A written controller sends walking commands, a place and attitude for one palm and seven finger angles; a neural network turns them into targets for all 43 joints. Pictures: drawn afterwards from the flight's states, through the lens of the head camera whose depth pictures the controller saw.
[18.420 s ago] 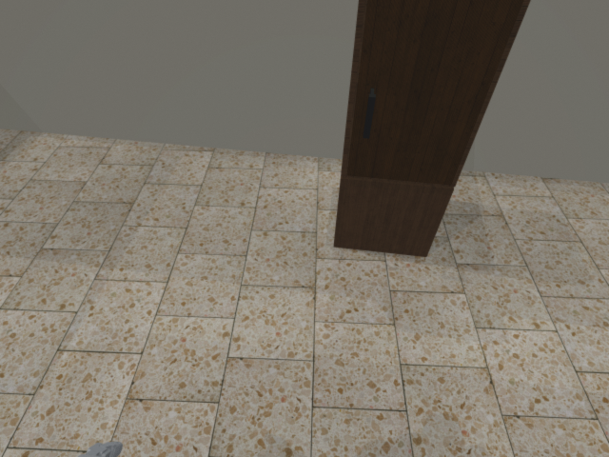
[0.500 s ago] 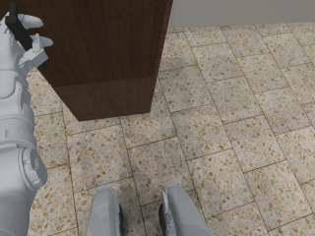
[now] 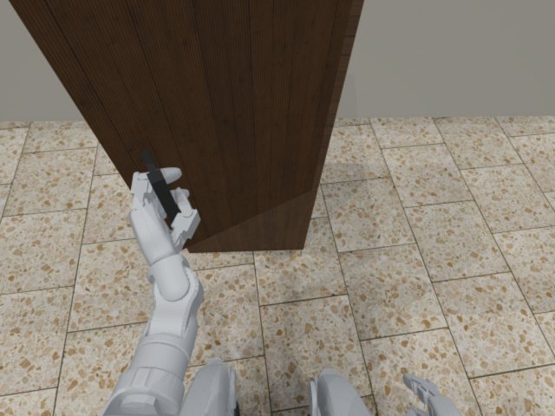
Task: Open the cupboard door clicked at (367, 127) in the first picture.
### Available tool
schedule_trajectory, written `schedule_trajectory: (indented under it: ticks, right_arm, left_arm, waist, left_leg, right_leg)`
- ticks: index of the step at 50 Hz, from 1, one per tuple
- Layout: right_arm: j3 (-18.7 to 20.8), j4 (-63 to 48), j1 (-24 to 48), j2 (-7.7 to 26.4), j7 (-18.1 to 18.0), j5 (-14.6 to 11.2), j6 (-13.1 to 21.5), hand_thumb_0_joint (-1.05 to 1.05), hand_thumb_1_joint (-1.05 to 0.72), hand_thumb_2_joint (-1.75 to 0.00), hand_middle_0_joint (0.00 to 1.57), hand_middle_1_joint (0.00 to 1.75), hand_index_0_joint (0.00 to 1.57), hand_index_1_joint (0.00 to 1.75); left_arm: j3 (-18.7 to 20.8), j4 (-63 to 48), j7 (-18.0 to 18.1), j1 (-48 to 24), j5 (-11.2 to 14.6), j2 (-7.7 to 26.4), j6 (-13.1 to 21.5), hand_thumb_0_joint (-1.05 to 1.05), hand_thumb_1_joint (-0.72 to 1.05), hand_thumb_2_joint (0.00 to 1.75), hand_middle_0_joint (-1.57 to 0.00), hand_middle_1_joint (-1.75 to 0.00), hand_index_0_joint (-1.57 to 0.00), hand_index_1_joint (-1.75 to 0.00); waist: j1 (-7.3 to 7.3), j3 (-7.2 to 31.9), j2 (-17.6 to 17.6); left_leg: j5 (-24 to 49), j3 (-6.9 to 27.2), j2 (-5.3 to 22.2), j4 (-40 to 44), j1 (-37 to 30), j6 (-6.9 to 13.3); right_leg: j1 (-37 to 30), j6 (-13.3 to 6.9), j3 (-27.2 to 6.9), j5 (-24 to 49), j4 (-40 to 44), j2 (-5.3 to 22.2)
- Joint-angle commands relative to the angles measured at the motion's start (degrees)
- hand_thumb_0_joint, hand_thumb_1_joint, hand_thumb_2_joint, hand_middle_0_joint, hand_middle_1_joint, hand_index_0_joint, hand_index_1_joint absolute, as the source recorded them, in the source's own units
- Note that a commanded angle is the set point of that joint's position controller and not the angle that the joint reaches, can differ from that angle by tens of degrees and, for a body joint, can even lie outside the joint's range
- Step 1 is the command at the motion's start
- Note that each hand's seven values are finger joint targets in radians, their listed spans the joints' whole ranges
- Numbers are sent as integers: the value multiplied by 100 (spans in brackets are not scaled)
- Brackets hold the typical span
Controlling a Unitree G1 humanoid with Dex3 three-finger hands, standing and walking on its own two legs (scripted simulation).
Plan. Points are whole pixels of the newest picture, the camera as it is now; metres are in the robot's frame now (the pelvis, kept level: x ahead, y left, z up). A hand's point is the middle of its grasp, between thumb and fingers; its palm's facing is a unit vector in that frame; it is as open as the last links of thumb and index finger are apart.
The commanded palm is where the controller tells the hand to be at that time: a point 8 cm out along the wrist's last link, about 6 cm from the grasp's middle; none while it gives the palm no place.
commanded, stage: pull the door open along its arc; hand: left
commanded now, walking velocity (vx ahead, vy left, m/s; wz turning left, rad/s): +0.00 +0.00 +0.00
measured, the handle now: (163, 192) +0.43 +0.18 +0.02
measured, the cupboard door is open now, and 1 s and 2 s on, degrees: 26 49 53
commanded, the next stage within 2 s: open thumb and fingers to let go in 0.34 s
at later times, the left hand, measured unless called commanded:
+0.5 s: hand (261, 275) +0.30 +0.03 +0.03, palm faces +0.33 -0.94 -0.05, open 5.7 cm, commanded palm +0.26 +0.08 +0.02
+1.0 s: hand (252, 271) +0.31 +0.04 +0.03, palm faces +0.39 -0.92 -0.03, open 13.0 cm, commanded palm +0.26 +0.08 +0.02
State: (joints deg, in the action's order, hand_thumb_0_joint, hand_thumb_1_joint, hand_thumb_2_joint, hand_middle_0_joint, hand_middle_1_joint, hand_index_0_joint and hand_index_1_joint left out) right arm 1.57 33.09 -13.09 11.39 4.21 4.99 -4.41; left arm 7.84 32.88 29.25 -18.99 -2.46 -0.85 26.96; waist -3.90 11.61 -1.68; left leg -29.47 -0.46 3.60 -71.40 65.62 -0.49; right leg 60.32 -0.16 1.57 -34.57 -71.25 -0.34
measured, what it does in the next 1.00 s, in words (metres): stands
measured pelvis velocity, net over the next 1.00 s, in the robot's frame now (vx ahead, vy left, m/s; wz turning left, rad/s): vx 0.00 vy -0.05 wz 0.06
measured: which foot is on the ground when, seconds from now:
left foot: down 0.00-1.00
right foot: down 0.00-1.00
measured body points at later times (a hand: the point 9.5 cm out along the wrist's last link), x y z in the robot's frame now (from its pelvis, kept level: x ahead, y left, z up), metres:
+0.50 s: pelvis +0.00 -0.04 +0.00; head +0.08 -0.05 +0.45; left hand +0.28 +0.08 +0.03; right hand +0.19 -0.24 -0.11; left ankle +0.03 +0.12 -0.63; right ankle -0.01 -0.12 -0.63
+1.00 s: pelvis +0.00 -0.05 +0.00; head +0.08 -0.06 +0.44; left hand +0.28 +0.09 +0.03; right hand +0.15 -0.27 -0.13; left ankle +0.03 +0.12 -0.63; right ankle -0.01 -0.12 -0.63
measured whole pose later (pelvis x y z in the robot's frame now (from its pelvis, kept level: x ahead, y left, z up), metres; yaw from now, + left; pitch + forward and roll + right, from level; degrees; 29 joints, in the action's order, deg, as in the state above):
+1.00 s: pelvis +0.00 -0.05 +0.00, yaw +4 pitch +20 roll +2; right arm 2.3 36.6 -11.3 10.8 0.3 5.4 1.7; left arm -9.1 20.9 33.0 -0.4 -6.0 -6.8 26.3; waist -1.0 11.3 -1.7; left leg -27.7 2.0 2.4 -69.0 61.7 -3.8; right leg 57.4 -3.9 4.0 -36.3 -73.2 0.5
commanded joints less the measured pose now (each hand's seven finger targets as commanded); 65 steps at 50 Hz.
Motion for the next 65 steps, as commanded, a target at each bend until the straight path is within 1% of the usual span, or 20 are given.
schedule_trajectory:
  ticks: [1, 2, 4, 6, 13, 15, 17, 18, 21, 22, 25, 29, 33, 36, 42, 44, 49, 51, 62, 65]
  right_arm:
    - [306, -447, -326, 705, -61, 49, 167, 0, -90, -90, 20, 30, 20, 30]
    - [308, -425, -260, 677, -88, 54, 200, 0, -90, -90, 20, 30, 20, 30]
    - [294, -471, -140, 633, -125, 60, 266, 0, -90, -90, 20, 30, 20, 30]
    - [268, -433, 14, 556, -150, 55, 334, 0, -90, -90, 20, 30, 20, 30]
    - [159, -599, 375, 361, -179, 52, 669, 0, -90, -90, 20, 30, 20, 30]
    - [128, -670, 485, 319, -206, 40, 760, 0, -90, -90, 20, 30, 20, 30]
    - [73, -699, 599, 260, -217, 12, 851, 0, -90, -90, 20, 30, 20, 30]
    - [53, -674, 624, 252, -233, 5, 884, 0, -90, -90, 20, 30, 20, 30]
    - [32, -539, 724, 264, -298, 13, 920, 0, -90, -90, 20, 30, 20, 30]
    - [27, -438, 730, 282, -342, 31, 918, 0, -90, -90, 20, 30, 20, 30]
    - [47, -424, 756, 247, -400, 66, 928, 0, -90, -90, 20, 30, 20, 30]
    - [84, -513, 604, 277, -383, 55, 942, 0, -90, -90, 20, 30, 20, 30]
    - [94, -492, 546, 306, -376, 42, 924, 0, -90, -90, 20, 30, 20, 30]
    - [119, -462, 539, 340, -396, 42, 937, 0, -90, -90, 20, 30, 20, 30]
    - [141, -479, 450, 331, -409, 32, 916, 0, -90, -90, 20, 30, 20, 30]
    - [154, -494, 456, 337, -422, 25, 911, 0, -90, -90, 20, 30, 20, 30]
    - [157, -467, 438, 349, -421, 26, 919, 0, -90, -90, 20, 30, 20, 30]
    - [161, -449, 438, 350, -403, 28, 941, 0, -90, -90, 20, 30, 20, 30]
    - [113, -564, 544, 325, -357, 21, 979, 0, -90, -90, 20, 30, 20, 30]
    - [91, -553, 654, 316, -362, 17, 969, 0, -90, -90, 20, 30, 20, 30]
  left_arm:
    - [-817, -1429, 428, -889, -464, -136, 498, 0, 90, 90, -40, -135, -40, -135]
    - [-939, -1487, 436, -876, -475, -230, 526, 0, 90, 90, -40, -135, -40, -135]
    - [-1155, -1648, 441, -622, -548, -359, 574, 0, 90, 90, -40, -135, -40, -135]
    - [-1459, -1672, 447, -457, -602, -648, 585, 0, 90, 90, -40, -135, -40, -135]
    - [-2206, -2283, 438, 982, -695, -1283, 397, 0, 90, 90, -40, -135, -40, -135]
    - [-2243, -2422, 457, 1382, -769, -1258, 301, 0, 90, 90, -40, -135, -40, -135]
    - [-2289, -2572, 464, 1786, -649, -1376, 190, 0, 90, 90, -40, -135, -40, -135]
    - [-2256, -2563, 491, 1752, -589, -1374, 133, 0, 90, 90, -40, -135, -40, -135]
    - [-1982, -2408, 661, 1056, -539, -1208, 24, 0, 90, 90, -40, -135, -40, -135]
    - [-1775, -2337, 747, 456, -535, -999, 45, 0, 90, 90, -40, -135, -40, -135]
    - [-1598, -2186, 767, 593, -531, -919, 127, 0, 69, 81, -38, -133, -38, -133]
    - [-1747, -2287, 595, 844, -500, -1000, 159, 0, 41, 69, -36, -130, -36, -130]
    - [-1905, -2252, 491, 713, -516, -1067, 167, 0, 13, 57, -35, -127, -35, -127]
    - [-1886, -2241, 464, 535, -521, -994, 238, 0, -8, 48, -33, -124, -33, -124]
    - [-1681, -2301, 431, 852, -435, -810, 302, 0, -50, 30, -30, -120, -30, -120]
    - [-1638, -2320, 425, 992, -462, -756, 292, 0, -50, 30, -30, -120, -30, -120]
    - [-1663, -2358, 451, 1005, -457, -807, 300, 0, -50, 30, -26, -95, -26, -95]
    - [-1817, -2445, 470, 914, -487, -938, 323, 0, -50, 30, -24, -85, -24, -85]
    - [-1932, -2537, 592, 1127, -520, -1109, 157, 0, -50, 30, -15, -30, -15, -30]
    - [-1883, -2442, 642, 1008, -488, -1135, 73, 0, -50, 30, -15, -30, -15, -30]
  waist:
    - [-45, 2182, 149]
    - [-74, 2143, 300]
    - [-2, 2078, 259]
    - [-26, 1992, 287]
    - [180, 1905, 358]
    - [245, 1812, 463]
    - [321, 1738, 472]
    - [287, 1645, 687]
    - [225, 1377, 637]
    - [143, 1290, 690]
    - [274, 1586, 579]
    - [242, 1831, 829]
    - [103, 1639, 871]
    - [84, 1646, 816]
    - [236, 1896, 908]
    - [253, 1838, 895]
    - [237, 1732, 904]
    - [192, 1788, 713]
    - [282, 1746, 594]
    - [277, 1620, 569]
  left_leg:
    - [2014, 114, -262, 770, -2240, 32]
    - [1920, 102, -275, 767, -2196, 52]
    - [1799, 87, -302, 785, -2132, 63]
    - [1682, 75, -315, 785, -2146, 78]
    - [1670, 58, -383, 800, -2094, 87]
    - [1605, 74, -388, 800, -1998, 88]
    - [1535, 63, -422, 810, -1971, 71]
    - [1446, 88, -428, 794, -1894, 62]
    - [1181, 120, -438, 689, -1717, 45]
    - [1083, 136, -443, 596, -1602, 50]
    - [1055, 113, -471, 531, -1530, 39]
    - [1239, 122, -468, 523, -1518, 42]
    - [1140, 128, -461, 474, -1439, 53]
    - [1044, 146, -453, 433, -1366, 63]
    - [1179, 140, -469, 457, -1279, 44]
    - [1226, 144, -463, 477, -1274, 47]
    - [1227, 144, -450, 530, -1369, 56]
    - [1225, 107, -452, 526, -1507, 64]
    - [1371, 112, -432, 640, -1775, 55]
    - [1213, 118, -432, 643, -1731, 54]
  right_leg:
    - [-1077, -95, 225, 2600, 963, -180]
    - [-1146, -86, 209, 2586, 1011, -175]
    - [-1227, -108, 172, 2515, 1063, -155]
    - [-1192, -105, 171, 2432, 1109, -126]
    - [-1445, -141, 137, 2545, 1178, -55]
    - [-1476, -142, 108, 2495, 1188, -32]
    - [-1569, -117, 70, 2559, 1258, 2]
    - [-1584, -82, 30, 2547, 1308, 27]
    - [-1301, -59, -60, 2117, 1364, 67]
    - [-1181, -30, -143, 1982, 1387, 98]
    - [-1336, -5, -310, 2005, 1393, 168]
    - [-1665, 62, -377, 2632, 1364, 216]
    - [-1587, 121, -472, 2718, 1447, 285]
    - [-1501, 110, -520, 2495, 1449, 300]
    - [-1854, 129, -600, 2873, 1397, 340]
    - [-1853, 114, -578, 2918, 1395, 328]
    - [-1686, 65, -415, 2692, 1351, 247]
    - [-1546, 50, -339, 2628, 1322, 228]
    - [-1343, -69, -32, 2322, 1206, 69]
    - [-1203, -79, -3, 1999, 1236, 48]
